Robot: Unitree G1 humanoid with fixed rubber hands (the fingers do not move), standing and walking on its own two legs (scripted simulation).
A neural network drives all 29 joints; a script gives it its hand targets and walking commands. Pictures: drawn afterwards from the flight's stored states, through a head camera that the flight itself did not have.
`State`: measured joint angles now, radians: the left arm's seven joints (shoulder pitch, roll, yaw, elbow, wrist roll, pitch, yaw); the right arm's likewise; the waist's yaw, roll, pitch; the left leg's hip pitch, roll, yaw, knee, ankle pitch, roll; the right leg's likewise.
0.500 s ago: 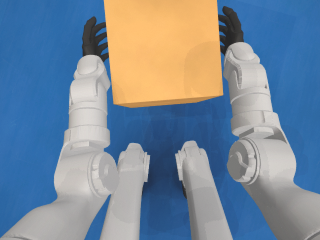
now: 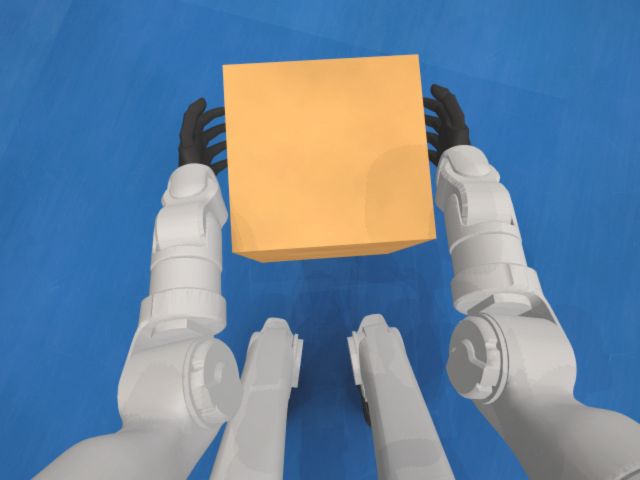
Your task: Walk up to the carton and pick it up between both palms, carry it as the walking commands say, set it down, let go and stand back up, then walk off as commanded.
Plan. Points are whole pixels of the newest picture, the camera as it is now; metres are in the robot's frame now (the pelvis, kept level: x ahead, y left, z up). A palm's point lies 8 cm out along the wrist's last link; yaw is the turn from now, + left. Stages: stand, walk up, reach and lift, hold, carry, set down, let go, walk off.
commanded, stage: reach and lift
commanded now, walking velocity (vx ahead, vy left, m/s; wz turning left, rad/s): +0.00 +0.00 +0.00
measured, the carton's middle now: (323, 180) +0.47 -0.01 -0.13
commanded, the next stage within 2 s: none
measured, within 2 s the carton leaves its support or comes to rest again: neither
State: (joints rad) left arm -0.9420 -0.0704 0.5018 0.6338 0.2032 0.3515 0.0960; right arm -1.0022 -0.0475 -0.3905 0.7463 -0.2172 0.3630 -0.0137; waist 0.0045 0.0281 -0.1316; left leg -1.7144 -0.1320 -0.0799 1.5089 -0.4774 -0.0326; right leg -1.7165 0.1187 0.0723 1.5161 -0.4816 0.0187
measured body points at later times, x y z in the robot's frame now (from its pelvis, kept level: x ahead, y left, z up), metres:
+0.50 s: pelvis +0.02 +0.00 +0.06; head +0.22 -0.01 +0.46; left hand +0.46 +0.15 +0.00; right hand +0.47 -0.16 +0.00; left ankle +0.09 +0.12 -0.54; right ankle +0.09 -0.11 -0.54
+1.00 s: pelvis +0.04 +0.00 +0.13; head +0.19 -0.02 +0.55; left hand +0.43 +0.15 +0.08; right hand +0.44 -0.15 +0.07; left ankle +0.09 +0.12 -0.54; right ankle +0.09 -0.11 -0.54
